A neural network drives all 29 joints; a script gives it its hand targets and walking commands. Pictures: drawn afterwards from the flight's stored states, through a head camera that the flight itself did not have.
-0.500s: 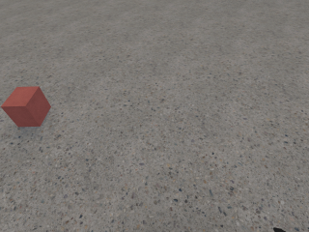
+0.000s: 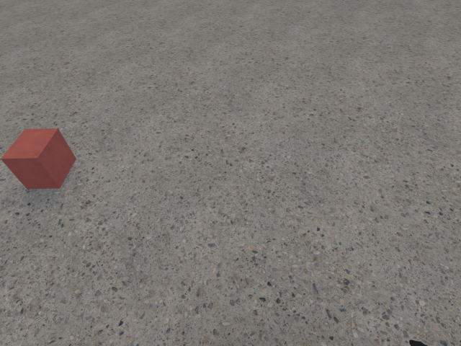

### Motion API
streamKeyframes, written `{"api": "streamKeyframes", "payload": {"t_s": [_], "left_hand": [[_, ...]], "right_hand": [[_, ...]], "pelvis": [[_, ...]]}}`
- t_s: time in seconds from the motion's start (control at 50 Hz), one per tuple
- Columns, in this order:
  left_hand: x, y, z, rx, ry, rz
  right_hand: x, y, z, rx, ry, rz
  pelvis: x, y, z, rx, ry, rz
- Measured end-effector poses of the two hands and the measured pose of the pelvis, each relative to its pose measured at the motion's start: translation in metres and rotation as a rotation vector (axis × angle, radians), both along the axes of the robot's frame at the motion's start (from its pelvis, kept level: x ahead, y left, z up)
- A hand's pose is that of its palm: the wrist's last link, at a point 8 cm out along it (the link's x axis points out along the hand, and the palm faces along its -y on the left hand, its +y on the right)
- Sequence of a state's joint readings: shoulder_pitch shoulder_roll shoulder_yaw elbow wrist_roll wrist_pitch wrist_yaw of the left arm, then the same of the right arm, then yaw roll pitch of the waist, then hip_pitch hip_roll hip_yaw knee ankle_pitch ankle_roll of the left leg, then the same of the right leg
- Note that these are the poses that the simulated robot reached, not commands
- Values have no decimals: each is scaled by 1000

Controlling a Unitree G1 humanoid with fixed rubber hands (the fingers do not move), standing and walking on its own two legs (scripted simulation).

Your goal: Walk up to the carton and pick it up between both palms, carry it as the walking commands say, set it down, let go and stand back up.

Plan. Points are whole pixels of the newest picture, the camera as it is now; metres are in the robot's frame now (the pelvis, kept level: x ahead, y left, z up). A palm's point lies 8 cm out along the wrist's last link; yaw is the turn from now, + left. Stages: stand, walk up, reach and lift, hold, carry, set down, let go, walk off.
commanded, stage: stand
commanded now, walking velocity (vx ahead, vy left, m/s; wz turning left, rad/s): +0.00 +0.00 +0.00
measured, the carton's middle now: (42, 158) +1.30 +1.16 -0.66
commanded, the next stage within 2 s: walk up in 0.54 s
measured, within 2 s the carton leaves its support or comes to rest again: neither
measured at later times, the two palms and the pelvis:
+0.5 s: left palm out of the picture +0.10 +0.31 -0.10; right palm out of the picture +0.10 -0.31 -0.10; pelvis +0.00 +0.00 +0.00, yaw +0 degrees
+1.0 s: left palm out of the picture +0.01 +0.28 -0.12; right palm out of the picture +0.13 -0.27 -0.13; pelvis +0.02 -0.01 +0.00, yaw +7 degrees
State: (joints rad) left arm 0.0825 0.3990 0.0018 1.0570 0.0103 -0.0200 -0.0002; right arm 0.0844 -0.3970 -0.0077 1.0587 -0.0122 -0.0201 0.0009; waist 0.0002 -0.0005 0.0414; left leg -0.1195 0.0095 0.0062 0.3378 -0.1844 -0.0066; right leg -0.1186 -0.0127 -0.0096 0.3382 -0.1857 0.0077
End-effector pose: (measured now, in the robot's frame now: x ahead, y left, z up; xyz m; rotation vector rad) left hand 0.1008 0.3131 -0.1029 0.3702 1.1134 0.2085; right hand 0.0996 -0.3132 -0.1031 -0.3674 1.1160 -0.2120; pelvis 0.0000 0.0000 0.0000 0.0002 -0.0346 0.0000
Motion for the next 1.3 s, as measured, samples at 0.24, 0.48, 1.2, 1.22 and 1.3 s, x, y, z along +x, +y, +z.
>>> {"api": "streamKeyframes", "payload": {"t_s": [0.24, 0.48, 1.2, 1.22, 1.3], "left_hand": [[2, 1, 0, 1, 2, 2], [3, 1, 0, 2, 4, 4], [-126, -19, -52, -162, 226, 340], [-118, -15, -52, -166, 220, 341], [-72, -3, -45, -180, 134, 318]], "right_hand": [[2, 0, 0, -2, 3, -2], [4, 0, 1, -3, 5, -3], [107, 118, -22, 131, -30, 193], [106, 121, -20, 118, -24, 194], [83, 123, -15, 83, 59, 159]], "pelvis": [[3, 0, 0, 0, 1, 1], [5, 1, 1, 0, 2, 1], [49, 42, -17, -8, 35, 175], [51, 46, -15, -12, 34, 179], [62, 57, -5, -24, 29, 211]]}}
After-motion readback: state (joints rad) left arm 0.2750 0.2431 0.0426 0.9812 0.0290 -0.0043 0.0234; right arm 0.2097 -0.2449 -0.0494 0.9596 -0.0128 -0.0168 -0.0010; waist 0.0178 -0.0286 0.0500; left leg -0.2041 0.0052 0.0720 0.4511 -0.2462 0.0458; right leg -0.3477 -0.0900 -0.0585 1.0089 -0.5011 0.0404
